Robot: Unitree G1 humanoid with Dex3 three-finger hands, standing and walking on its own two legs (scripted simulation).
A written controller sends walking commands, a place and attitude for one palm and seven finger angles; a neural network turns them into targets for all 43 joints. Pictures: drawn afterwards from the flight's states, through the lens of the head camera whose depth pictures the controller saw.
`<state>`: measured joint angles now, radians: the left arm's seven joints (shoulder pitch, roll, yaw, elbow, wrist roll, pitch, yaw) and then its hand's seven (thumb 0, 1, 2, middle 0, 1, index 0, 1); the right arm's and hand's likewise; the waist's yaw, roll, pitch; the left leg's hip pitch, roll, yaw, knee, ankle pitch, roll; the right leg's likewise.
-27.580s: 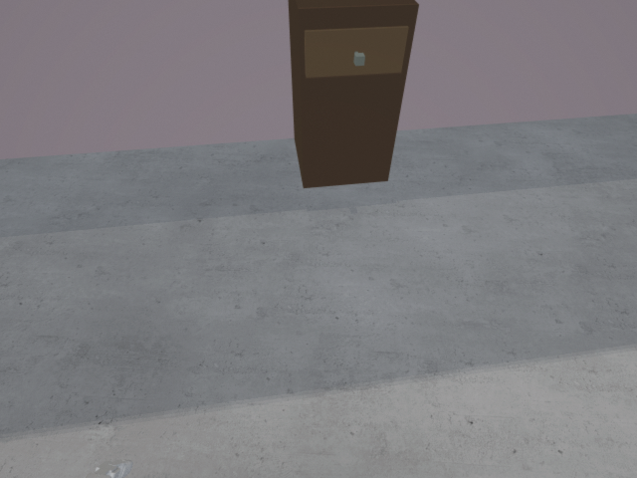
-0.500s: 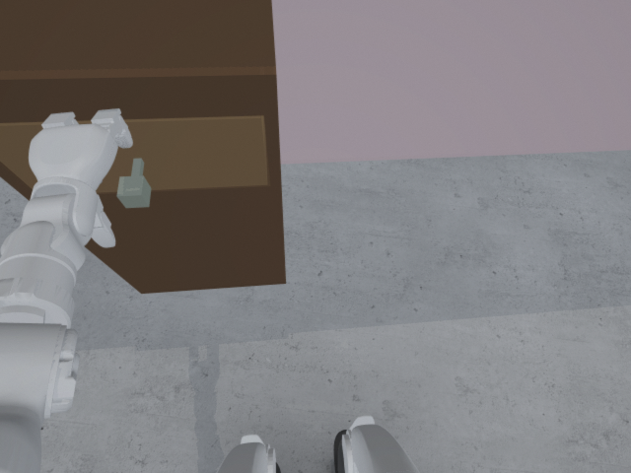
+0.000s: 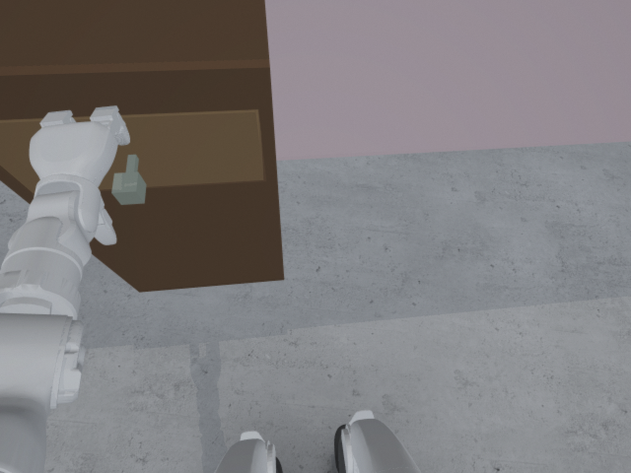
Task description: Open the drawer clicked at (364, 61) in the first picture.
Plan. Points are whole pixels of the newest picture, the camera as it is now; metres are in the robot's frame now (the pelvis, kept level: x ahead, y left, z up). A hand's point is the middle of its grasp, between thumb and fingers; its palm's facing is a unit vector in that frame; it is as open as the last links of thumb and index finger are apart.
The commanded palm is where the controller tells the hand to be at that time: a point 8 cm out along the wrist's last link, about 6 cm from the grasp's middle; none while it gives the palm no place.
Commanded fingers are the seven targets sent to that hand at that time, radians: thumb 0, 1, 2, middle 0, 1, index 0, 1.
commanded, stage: re-aim the fingers above the handle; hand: left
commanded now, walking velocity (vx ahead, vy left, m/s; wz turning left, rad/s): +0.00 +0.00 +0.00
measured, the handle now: (130, 178) +0.54 +0.24 -0.06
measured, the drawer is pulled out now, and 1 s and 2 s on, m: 0.00 0.00 0.00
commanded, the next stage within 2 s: lower the fingers behind the handle in 1.58 s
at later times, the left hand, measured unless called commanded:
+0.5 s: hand (99, 179) +0.50 +0.25 +0.01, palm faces -0.08 -0.01 -1.00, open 13.8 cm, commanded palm +0.49 +0.24 +0.05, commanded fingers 0.00 -0.50 0.30 -0.30 -1.20 -0.30 -1.20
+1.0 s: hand (90, 192) +0.48 +0.26 +0.00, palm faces -0.11 +0.00 -0.99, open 13.9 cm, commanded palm +0.48 +0.25 +0.06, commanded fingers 0.00 -0.50 0.30 -0.30 -1.20 -0.30 -1.20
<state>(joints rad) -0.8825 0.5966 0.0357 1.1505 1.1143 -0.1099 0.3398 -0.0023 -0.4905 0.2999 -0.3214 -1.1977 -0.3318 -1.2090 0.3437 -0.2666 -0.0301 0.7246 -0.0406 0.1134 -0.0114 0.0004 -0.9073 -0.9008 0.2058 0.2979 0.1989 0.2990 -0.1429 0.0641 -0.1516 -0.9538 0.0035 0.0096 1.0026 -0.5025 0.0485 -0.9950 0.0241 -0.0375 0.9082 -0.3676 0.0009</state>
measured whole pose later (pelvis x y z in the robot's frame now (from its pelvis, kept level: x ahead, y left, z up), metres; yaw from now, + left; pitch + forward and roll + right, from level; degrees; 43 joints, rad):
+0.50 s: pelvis -0.01 +0.00 +0.00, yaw +0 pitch +26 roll -3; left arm -0.88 0.60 0.04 1.13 1.12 -0.13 0.34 0.00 -0.49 0.30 -0.32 -1.20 -0.32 -1.20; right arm 0.36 -0.27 -0.04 0.74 -0.04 0.09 -0.02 0.00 -0.91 -0.90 0.21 0.30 0.20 0.30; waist -0.14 0.07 -0.16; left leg -0.98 0.00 0.01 1.02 -0.50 0.04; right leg -1.02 0.03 -0.04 0.92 -0.36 0.00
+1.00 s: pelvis +0.00 +0.00 +0.00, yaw +1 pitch +26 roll -3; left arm -0.85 0.60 -0.01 1.11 1.11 -0.16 0.33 0.00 -0.49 0.30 -0.32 -1.20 -0.32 -1.20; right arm 0.34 -0.27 -0.06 0.73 -0.04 0.07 -0.03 0.00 -0.91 -0.90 0.21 0.30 0.20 0.30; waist -0.12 0.05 -0.16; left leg -0.95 0.00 -0.01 1.00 -0.50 0.04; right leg -0.99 0.02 -0.05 0.91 -0.37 -0.01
